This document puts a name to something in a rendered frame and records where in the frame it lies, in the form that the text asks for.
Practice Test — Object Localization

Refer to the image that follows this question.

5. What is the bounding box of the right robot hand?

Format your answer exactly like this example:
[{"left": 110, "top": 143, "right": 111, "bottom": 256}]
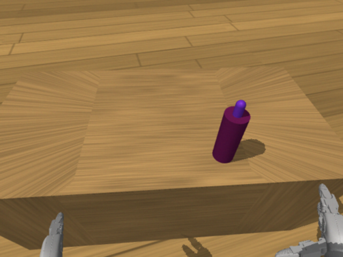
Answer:
[{"left": 275, "top": 184, "right": 343, "bottom": 257}]

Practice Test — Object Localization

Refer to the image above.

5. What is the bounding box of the bottle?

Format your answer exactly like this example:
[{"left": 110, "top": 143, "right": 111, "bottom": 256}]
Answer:
[{"left": 212, "top": 100, "right": 250, "bottom": 163}]

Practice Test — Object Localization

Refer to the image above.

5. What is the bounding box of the left robot hand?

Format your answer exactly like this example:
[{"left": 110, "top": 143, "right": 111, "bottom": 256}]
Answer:
[{"left": 40, "top": 213, "right": 64, "bottom": 257}]

